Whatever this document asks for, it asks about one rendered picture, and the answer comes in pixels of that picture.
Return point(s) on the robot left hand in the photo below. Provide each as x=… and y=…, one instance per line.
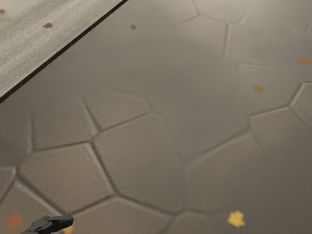
x=48, y=225

